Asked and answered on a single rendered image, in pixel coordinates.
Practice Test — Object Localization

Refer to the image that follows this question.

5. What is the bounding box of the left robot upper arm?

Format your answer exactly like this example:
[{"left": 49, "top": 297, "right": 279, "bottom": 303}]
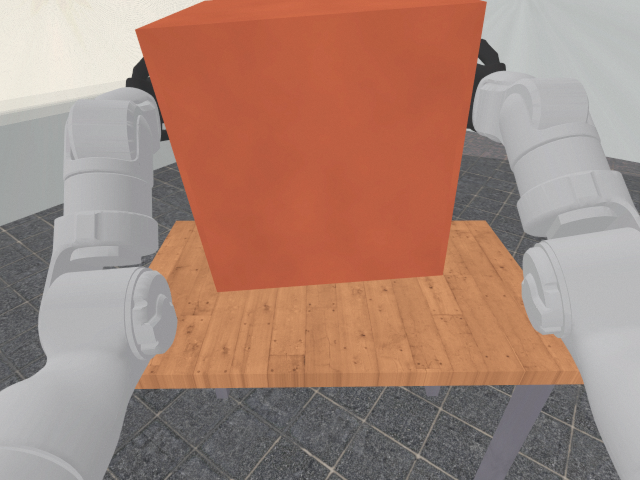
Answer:
[{"left": 0, "top": 266, "right": 177, "bottom": 480}]

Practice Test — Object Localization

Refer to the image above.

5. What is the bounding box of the table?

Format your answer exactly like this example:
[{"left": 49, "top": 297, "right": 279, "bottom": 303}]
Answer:
[{"left": 135, "top": 221, "right": 584, "bottom": 480}]

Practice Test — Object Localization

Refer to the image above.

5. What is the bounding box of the carton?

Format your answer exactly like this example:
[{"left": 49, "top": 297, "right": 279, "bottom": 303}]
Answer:
[{"left": 135, "top": 0, "right": 487, "bottom": 292}]

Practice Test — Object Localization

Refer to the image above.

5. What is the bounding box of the right robot upper arm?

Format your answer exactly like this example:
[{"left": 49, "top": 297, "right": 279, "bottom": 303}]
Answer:
[{"left": 522, "top": 227, "right": 640, "bottom": 480}]

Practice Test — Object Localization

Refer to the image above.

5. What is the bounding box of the right robot forearm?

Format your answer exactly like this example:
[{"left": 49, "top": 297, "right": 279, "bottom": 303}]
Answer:
[{"left": 472, "top": 71, "right": 640, "bottom": 240}]

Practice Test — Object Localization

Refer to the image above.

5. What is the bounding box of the robot left hand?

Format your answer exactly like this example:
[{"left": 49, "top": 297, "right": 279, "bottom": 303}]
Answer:
[{"left": 126, "top": 57, "right": 169, "bottom": 141}]

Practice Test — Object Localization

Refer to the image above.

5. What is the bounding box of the robot right hand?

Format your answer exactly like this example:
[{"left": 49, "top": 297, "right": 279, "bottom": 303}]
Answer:
[{"left": 466, "top": 39, "right": 506, "bottom": 132}]

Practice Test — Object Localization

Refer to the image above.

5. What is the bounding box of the left robot forearm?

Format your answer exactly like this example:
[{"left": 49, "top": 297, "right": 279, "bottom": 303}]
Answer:
[{"left": 38, "top": 87, "right": 161, "bottom": 356}]

